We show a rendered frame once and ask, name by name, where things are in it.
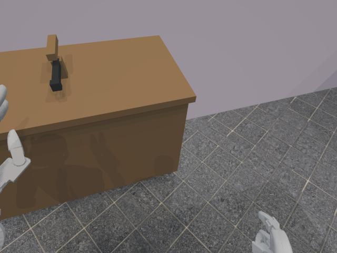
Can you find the left robot hand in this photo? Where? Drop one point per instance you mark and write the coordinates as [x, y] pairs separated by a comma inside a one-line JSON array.
[[13, 167]]

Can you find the tap lever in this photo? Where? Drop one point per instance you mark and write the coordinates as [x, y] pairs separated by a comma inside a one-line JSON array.
[[55, 83]]

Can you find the counter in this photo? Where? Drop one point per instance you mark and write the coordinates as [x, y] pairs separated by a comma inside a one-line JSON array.
[[119, 118]]

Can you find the right robot hand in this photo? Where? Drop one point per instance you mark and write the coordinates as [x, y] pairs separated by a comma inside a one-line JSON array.
[[275, 242]]

